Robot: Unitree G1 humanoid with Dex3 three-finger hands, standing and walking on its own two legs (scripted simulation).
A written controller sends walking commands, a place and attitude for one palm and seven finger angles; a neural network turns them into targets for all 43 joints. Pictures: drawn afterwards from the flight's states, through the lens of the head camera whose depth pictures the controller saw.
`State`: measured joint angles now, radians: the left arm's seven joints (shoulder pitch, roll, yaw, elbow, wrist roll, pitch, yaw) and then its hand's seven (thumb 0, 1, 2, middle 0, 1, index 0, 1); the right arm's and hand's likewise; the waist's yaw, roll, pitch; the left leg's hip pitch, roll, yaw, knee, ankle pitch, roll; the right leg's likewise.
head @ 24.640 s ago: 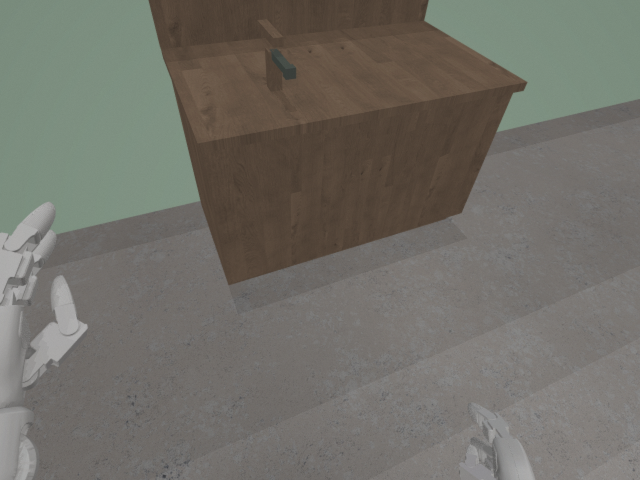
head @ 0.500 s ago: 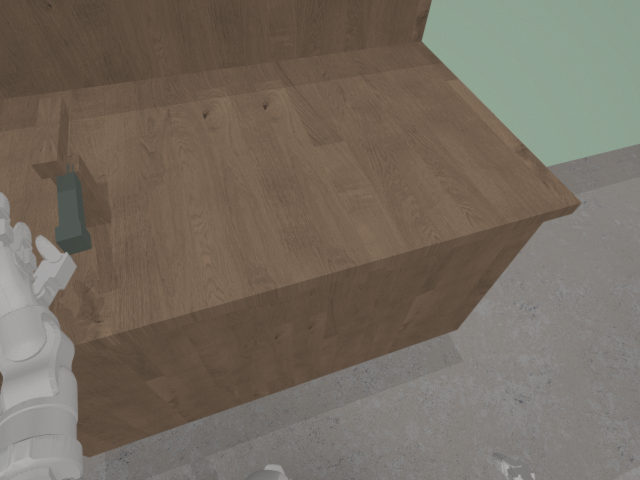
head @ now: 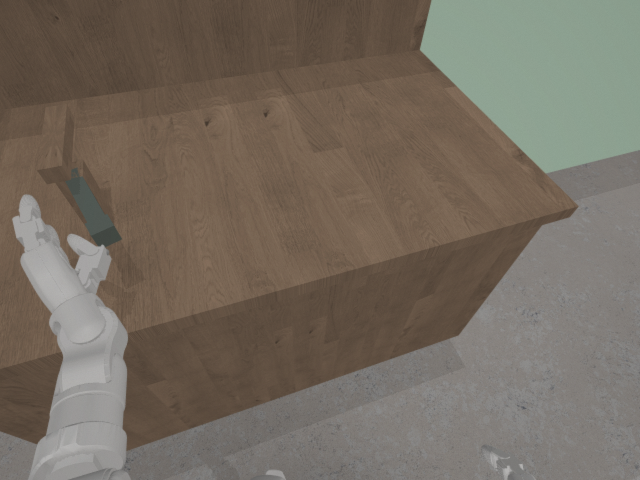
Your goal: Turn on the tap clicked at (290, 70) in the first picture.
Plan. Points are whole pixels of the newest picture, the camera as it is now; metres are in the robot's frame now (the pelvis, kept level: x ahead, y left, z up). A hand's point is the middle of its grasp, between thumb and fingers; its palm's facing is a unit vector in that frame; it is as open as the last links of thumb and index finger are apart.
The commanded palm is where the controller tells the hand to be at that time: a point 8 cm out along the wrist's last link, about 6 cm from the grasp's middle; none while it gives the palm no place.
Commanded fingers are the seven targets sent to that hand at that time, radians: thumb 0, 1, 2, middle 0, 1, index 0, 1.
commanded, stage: push the lever round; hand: left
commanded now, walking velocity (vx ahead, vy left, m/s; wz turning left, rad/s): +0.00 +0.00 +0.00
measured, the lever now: (103, 231) +0.39 +0.30 +0.08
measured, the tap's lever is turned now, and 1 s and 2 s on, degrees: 19 44 75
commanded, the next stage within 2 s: lift the hand up off the lever in 1.92 s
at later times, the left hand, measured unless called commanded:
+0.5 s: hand (133, 239) +0.39 +0.26 +0.07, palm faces +0.78 -0.63 -0.07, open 7.6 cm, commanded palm +0.34 +0.27 +0.07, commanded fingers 0.00 0.90 0.90 -0.15 -0.15 -0.15 -0.15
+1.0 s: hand (154, 225) +0.41 +0.24 +0.07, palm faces +0.83 -0.55 -0.06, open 7.6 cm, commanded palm +0.37 +0.25 +0.07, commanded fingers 0.00 0.90 0.90 -0.15 -0.15 -0.15 -0.15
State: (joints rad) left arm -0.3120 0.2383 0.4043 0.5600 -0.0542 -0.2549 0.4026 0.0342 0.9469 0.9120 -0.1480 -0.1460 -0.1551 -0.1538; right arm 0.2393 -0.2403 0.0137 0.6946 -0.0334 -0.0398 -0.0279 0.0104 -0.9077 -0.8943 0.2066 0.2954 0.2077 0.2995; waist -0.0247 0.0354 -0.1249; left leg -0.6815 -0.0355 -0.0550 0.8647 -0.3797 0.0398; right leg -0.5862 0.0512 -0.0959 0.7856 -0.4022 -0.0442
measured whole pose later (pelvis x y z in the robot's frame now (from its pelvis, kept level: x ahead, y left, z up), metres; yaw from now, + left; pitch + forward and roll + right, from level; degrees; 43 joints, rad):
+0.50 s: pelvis +0.00 -0.02 +0.00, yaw +0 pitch +12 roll -2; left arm -0.41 0.18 0.40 0.64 0.02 -0.23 0.60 0.03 0.96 0.92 -0.15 -0.15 -0.16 -0.15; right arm 0.25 -0.24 -0.01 0.72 -0.05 -0.01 -0.01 0.01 -0.91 -0.89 0.21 0.30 0.21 0.30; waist -0.04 0.04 -0.14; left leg -0.69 -0.03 -0.07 0.86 -0.38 0.02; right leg -0.60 0.06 -0.11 0.80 -0.41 -0.07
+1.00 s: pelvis +0.00 -0.02 +0.00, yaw +1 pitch +13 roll -2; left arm -0.57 0.15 0.43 0.79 0.08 -0.24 0.76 0.02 0.95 0.92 -0.15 -0.15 -0.15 -0.15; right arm 0.25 -0.22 -0.02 0.74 -0.07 0.02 0.02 0.01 -0.91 -0.89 0.21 0.30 0.21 0.30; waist -0.07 0.04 -0.15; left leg -0.72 -0.03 -0.08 0.88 -0.38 0.01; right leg -0.63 0.06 -0.12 0.81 -0.42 -0.08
